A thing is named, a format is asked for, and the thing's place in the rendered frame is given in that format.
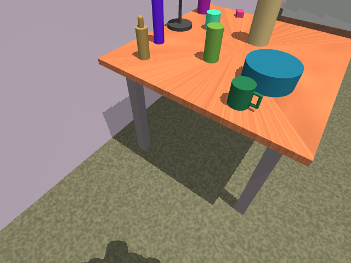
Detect table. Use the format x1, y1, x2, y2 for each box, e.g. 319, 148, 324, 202
98, 4, 351, 215

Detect desk lamp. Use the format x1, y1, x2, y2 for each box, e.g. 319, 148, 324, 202
167, 0, 192, 32

